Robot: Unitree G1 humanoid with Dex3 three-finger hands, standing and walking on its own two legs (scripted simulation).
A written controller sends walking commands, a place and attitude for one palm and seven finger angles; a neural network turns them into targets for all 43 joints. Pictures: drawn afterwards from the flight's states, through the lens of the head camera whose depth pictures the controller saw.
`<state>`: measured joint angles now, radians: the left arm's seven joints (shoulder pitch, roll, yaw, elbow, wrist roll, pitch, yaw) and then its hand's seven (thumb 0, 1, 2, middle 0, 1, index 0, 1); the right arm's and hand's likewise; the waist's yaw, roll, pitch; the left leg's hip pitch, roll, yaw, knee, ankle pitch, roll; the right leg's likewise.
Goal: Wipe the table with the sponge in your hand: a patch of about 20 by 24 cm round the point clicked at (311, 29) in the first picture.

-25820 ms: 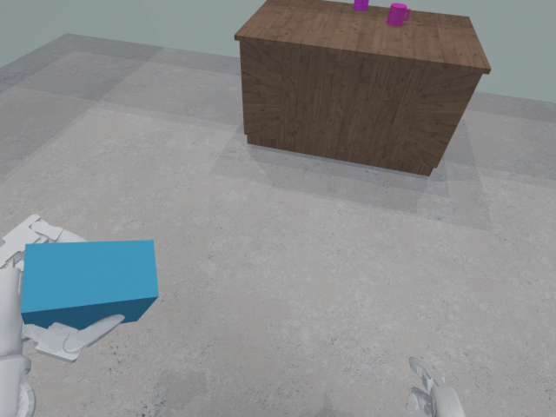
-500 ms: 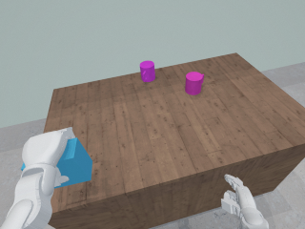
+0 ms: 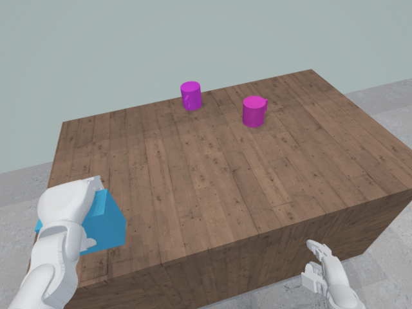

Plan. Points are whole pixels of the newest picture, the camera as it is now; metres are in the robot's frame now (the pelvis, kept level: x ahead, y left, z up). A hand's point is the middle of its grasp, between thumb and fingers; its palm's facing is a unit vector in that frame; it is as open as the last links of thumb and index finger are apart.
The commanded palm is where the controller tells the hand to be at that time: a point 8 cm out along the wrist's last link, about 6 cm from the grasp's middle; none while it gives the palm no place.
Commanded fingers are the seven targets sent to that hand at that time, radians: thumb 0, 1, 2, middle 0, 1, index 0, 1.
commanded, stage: move the sponge above the wiping area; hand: left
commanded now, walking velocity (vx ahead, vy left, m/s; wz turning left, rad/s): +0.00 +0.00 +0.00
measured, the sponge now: (89, 229) +0.23 +0.29 +0.02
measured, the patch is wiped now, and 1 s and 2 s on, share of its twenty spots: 0.00 0.00 0.00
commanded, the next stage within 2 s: lower the sponge onto the table in 1.78 s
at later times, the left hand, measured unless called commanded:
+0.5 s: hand (91, 213) +0.26 +0.29 +0.05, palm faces -0.05 -0.07 -1.00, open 10.2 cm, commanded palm +0.23 +0.29 +0.11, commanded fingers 0.00 0.10 1.30 -1.20 -1.60 -1.20 -1.60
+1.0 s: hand (101, 212) +0.27 +0.29 +0.02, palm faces -0.06 -0.06 -1.00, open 10.2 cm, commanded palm +0.25 +0.28 +0.08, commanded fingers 0.00 0.10 1.30 -1.20 -1.60 -1.20 -1.60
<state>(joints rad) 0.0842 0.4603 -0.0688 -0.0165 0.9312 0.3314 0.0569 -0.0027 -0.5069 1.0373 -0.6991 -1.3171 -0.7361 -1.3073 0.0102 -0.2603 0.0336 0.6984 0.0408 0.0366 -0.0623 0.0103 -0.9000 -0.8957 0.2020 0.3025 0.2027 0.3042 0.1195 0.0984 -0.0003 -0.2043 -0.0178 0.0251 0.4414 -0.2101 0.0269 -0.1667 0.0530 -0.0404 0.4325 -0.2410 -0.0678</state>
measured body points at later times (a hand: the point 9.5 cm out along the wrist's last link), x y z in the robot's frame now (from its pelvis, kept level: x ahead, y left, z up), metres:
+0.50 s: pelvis +0.01 +0.00 +0.00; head +0.01 -0.03 +0.45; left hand +0.25 +0.29 +0.10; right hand +0.24 -0.21 -0.10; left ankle +0.02 +0.10 -0.74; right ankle +0.00 -0.08 -0.74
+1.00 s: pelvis +0.00 +0.01 +0.00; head +0.01 -0.02 +0.45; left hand +0.27 +0.28 +0.08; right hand +0.23 -0.21 -0.10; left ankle +0.02 +0.10 -0.74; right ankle +0.00 -0.08 -0.74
